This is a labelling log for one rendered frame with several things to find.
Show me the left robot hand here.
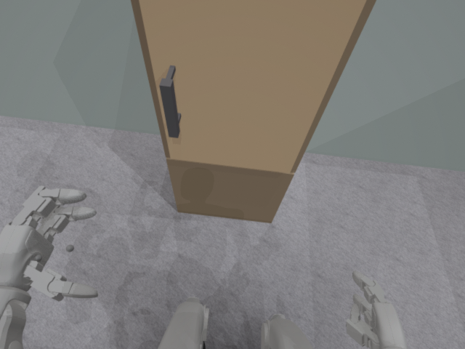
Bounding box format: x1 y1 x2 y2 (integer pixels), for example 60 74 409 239
0 185 98 301

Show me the right robot hand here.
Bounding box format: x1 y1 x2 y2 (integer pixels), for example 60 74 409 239
347 270 407 349

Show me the left robot thigh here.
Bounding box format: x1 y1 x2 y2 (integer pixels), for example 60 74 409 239
158 302 210 349

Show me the left robot forearm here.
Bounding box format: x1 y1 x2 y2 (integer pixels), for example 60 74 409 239
0 286 31 349

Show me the handle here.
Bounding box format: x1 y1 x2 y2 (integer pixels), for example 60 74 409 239
159 65 181 138

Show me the cupboard door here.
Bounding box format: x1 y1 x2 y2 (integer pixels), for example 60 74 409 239
139 0 367 173

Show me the right robot shin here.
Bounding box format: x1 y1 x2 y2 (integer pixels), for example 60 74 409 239
271 314 286 320

